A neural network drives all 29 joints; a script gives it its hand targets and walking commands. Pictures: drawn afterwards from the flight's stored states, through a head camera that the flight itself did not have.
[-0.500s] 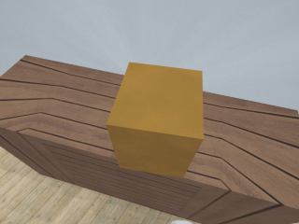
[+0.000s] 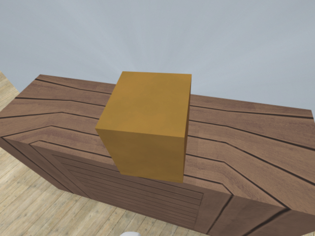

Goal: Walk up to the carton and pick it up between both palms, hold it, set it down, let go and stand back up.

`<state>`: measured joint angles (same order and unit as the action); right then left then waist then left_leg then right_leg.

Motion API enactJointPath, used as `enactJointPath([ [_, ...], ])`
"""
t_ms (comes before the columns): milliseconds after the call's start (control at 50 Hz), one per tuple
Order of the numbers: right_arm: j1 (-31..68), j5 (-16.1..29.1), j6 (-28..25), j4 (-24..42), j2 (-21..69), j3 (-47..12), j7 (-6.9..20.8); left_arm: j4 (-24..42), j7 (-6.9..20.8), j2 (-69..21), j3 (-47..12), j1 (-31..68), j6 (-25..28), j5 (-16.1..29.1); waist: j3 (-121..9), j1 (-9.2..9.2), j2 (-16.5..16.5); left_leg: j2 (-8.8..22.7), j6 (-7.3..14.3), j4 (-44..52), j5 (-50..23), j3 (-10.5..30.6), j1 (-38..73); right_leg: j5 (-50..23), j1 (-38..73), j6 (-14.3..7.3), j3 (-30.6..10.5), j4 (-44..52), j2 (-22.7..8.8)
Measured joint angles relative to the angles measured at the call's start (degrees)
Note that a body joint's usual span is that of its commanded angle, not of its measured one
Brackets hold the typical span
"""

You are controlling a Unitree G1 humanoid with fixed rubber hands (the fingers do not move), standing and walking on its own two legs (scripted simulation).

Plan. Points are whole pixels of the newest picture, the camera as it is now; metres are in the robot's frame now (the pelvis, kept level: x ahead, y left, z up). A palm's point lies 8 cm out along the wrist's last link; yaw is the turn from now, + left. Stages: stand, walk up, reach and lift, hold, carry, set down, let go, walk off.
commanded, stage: walk up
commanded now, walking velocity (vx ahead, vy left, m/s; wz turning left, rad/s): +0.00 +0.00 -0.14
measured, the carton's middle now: (153, 128) +0.40 +0.05 +0.02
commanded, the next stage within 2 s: none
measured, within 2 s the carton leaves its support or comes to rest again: neither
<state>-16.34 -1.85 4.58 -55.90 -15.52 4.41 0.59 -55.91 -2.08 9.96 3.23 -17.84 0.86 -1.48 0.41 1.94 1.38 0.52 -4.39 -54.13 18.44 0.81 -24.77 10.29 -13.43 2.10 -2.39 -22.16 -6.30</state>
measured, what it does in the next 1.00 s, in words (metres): steps on the spot: left foot, then right foot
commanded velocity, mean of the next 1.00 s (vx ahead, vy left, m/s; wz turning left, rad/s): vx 0.00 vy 0.00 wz -0.01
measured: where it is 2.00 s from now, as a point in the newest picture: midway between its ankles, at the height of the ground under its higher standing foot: outside the picture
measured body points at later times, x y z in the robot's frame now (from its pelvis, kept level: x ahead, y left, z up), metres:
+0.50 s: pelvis +0.01 +0.05 -0.01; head +0.01 +0.05 +0.44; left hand -0.01 +0.27 -0.17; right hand +0.01 -0.17 -0.17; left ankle -0.01 +0.16 -0.75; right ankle +0.01 -0.09 -0.75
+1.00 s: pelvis +0.01 +0.04 -0.01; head +0.01 +0.04 +0.44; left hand +0.00 +0.24 -0.17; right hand -0.03 -0.18 -0.17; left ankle -0.01 +0.16 -0.75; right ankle +0.01 -0.09 -0.75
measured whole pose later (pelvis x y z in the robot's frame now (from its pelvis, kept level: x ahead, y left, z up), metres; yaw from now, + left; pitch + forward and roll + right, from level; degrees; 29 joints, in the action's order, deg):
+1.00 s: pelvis +0.01 +0.04 -0.01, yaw -1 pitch -1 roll +0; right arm -19.2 -0.9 -0.7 -64.9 -7.3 0.8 -2.1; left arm -65.9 -2.0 6.5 0.8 -16.5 0.7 -0.8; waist 1.8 -0.2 0.2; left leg 1.7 -0.8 -21.5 12.8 -1.9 -7.4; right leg 11.0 -8.6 0.5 0.1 -20.8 -0.4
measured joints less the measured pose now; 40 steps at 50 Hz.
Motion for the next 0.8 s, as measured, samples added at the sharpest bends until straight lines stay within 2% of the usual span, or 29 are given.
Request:
enactJointPath([
  [60, 1.1, 0.4, -0.7, 0.9, 1.0, -0.7, -0.3, -0.8, 0.0, 0.7, -0.1, -1.0, -0.6, 0.0, 0.0, 0.21, -0.8, 0.7, 0.4, 10.3, 2.9, -1.2, 4.5, 0.2, -0.8, 0.4, -0.4, -0.9, 0.3],
  [80, 1.4, 0.6, -1.2, 1.1, 1.6, -0.9, -0.6, -1.2, 0.0, 1.0, -0.1, -1.3, -0.9, 0.0, 0.2, 0.14, -1.2, 0.8, 0.8, 15.6, 2.1, -1.8, 6.8, 0.6, -0.9, 0.6, -0.4, -1.6, 0.6],
  [120, 1.4, 0.8, -2.8, 1.8, 2.4, -1.6, -1.3, -2.4, 0.2, 1.2, -0.3, -1.9, -1.5, 0.0, 0.1, -0.3, -0.8, 1.2, 1.3, 27.7, -4.0, -2.4, 12.1, 1.8, -1.4, 1.3, 0.2, -3.7, 1.9],
  [140, 1.3, 0.7, -3.7, 1.4, 3.3, -1.9, -1.6, -3.0, 0.4, 1.5, -0.5, -2.1, -1.7, 0.2, 0.0, -0.59, -1.4, 1.3, 2.3, 30.1, -4.4, -2.3, 13.5, 2.8, -1.7, 1.3, 0.5, -5.3, 2.2],
  [200, 0.7, 0.9, -4.4, 0.0, 6.2, -3.0, -1.6, -4.7, 0.5, 2.0, -0.8, -1.9, -2.9, 0.6, 0.0, -0.3, -3.7, 1.2, 3.8, 31.0, -5.1, -2.2, 15.1, 8.9, -0.9, -0.5, 0.6, -7.5, 3.1],
  [280, 0.6, 0.8, -5.4, -0.5, 8.0, -3.7, -1.5, -5.8, 1.1, 0.9, -1.1, -1.1, -2.7, 0.3, 0.8, -0.25, -3.7, 1.6, 4.4, 34.0, -7.0, -2.0, 16.7, 8.3, -1.0, -1.6, 2.0, -9.5, 4.6],
  [320, 0.6, 0.9, -5.6, -1.2, 8.1, -3.7, -2.0, -6.3, 1.1, 0.2, -1.2, -0.7, -2.2, 0.3, 1.2, -0.47, -3.5, 1.2, 4.7, 33.9, -7.0, -2.1, 16.7, 7.0, 0.0, -1.6, 2.5, -7.5, 4.9],
  [380, 0.2, 1.2, -5.4, -2.4, 8.1, -3.5, -2.0, -7.1, 0.8, 0.0, -1.4, -0.8, -1.5, 0.0, 1.2, -0.8, -4.3, -0.6, 4.9, 32.2, -5.8, -2.9, 16.4, 0.3, 3.3, -1.3, 2.3, -0.6, 4.0],
  [440, 0.0, 1.5, -5.1, -3.9, 7.6, -3.3, -2.1, -8.5, 0.6, -1.2, -1.5, -0.2, -1.2, 0.1, 1.4, -1.3, -2.3, -0.6, 4.8, 32.2, -5.6, -2.8, 17.1, 1.1, 4.3, -0.5, 2.4, 0.0, 4.1],
  [520, -0.8, 1.3, -5.1, -5.5, 7.7, -3.5, -2.0, -9.1, 0.5, -1.9, -1.8, 0.6, -0.7, 0.5, 1.4, -1.72, -1.2, -0.1, 4.7, 32.8, -5.9, -2.6, 17.3, 0.9, 4.7, -0.5, 2.6, 1.0, 4.6],
  [800, -2.5, 1.1, -5.2, -8.1, 7.7, -3.3, -2.8, -9.1, 0.2, -3.0, -2.0, 2.1, -0.3, 0.8, 1.9, -2.05, -1.5, 0.8, 3.9, 32.3, -5.6, -2.9, 16.8, 1.2, 3.9, -1.4, 2.3, 0.2, 5.5],
])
